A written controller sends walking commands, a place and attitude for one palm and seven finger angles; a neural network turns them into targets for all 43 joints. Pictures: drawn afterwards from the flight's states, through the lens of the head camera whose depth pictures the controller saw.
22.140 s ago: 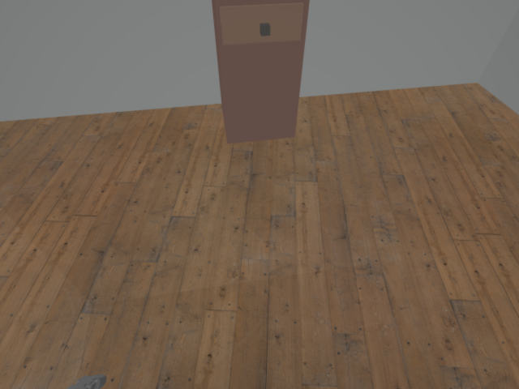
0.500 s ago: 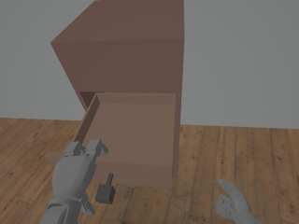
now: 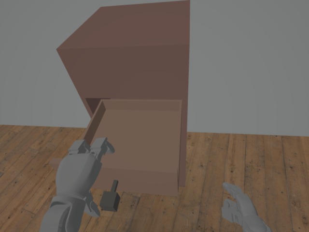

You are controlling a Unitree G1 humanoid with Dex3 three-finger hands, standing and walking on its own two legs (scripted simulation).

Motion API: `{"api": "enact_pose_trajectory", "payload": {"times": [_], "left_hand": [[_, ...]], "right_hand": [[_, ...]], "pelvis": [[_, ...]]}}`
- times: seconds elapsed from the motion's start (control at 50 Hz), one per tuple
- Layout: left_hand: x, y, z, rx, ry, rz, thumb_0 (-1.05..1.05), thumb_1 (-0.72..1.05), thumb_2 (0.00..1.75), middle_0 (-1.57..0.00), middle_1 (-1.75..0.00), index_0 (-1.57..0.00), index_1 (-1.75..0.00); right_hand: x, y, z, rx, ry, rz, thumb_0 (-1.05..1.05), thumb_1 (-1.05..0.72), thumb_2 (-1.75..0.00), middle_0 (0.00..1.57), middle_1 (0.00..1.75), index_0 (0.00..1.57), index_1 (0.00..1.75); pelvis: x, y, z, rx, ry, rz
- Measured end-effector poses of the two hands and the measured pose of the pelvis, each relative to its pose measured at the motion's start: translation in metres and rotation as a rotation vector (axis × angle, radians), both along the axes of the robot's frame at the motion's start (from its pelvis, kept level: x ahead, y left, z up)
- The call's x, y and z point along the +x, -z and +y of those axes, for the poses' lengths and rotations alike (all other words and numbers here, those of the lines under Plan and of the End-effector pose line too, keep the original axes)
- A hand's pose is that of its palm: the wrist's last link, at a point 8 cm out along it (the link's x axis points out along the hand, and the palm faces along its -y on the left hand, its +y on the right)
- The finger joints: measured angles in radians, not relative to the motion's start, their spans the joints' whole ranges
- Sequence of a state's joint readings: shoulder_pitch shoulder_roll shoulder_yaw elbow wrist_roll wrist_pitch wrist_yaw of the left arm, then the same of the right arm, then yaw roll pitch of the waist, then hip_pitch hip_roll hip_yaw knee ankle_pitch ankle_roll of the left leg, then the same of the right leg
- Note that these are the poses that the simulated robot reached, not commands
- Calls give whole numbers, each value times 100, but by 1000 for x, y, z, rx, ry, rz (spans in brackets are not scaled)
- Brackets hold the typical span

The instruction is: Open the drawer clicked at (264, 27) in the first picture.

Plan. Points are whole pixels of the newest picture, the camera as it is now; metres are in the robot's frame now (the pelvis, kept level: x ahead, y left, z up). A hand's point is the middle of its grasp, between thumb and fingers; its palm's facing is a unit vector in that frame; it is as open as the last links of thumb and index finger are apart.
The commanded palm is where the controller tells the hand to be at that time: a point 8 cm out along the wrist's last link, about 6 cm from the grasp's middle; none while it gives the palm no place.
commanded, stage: draw the hand back to the body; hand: left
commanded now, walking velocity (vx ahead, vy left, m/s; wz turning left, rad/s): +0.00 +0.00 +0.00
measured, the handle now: (112, 194) +0.23 +0.19 -0.08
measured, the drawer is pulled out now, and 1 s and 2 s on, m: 0.30 0.30 0.30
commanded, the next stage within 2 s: step back with the hand held close in 1.62 s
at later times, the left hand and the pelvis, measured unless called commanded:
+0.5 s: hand (73, 178) +0.19 +0.22 +0.09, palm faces +0.10 -0.10 -0.99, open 13.8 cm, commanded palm +0.15 +0.23 +0.15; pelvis +0.00 +0.00 +0.00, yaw +1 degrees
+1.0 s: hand (63, 158) +0.21 +0.23 +0.16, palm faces +0.38 -0.84 -0.38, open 12.3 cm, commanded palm +0.15 +0.27 +0.17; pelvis +0.03 +0.01 +0.00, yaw +3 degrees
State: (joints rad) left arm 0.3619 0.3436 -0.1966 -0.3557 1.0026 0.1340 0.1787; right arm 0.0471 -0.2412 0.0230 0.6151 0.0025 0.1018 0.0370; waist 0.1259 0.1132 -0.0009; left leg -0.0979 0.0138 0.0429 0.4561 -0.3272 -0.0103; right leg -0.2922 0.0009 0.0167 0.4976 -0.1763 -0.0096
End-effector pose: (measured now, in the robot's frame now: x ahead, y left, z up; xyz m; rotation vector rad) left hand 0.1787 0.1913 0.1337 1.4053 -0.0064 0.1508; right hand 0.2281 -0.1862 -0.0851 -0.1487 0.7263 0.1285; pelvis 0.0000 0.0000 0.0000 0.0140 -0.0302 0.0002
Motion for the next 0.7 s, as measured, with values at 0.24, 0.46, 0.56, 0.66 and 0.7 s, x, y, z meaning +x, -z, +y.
{"api": "enact_pose_trajectory", "payload": {"times": [0.24,0.46,0.56,0.66,0.7], "left_hand": [[-3,-6,16,36,-39,-1,0,-50,30,-32,-120,-32,-120],[-10,-11,32,43,-50,23,0,-50,30,-32,-120,-32,-120],[-15,-16,42,55,-60,16,0,-50,30,-32,-120,-32,-120],[-17,-19,53,-118,-83,-2,0,-50,30,-32,-120,-32,-120],[-17,-16,54,-498,-86,-66,0,-49,31,-32,-119,-32,-120]], "right_hand": [[-6,5,-9,-17,23,22,1,-91,-90,20,30,20,30],[-6,5,-14,-55,32,22,1,-91,-90,20,30,20,30],[-5,3,-12,-62,34,17,1,-91,-90,20,30,20,30],[-3,1,-7,-62,39,3,1,-91,-90,20,30,20,30],[-3,-5,-3,-61,58,-54,1,-91,-90,20,30,20,30]], "pelvis": [[0,-1,-3,-1,-2,2],[1,-2,1,-4,-10,6],[2,-2,3,-7,-11,7],[3,-2,7,-9,-21,-2],[4,-2,6,-9,-29,-18]]}}
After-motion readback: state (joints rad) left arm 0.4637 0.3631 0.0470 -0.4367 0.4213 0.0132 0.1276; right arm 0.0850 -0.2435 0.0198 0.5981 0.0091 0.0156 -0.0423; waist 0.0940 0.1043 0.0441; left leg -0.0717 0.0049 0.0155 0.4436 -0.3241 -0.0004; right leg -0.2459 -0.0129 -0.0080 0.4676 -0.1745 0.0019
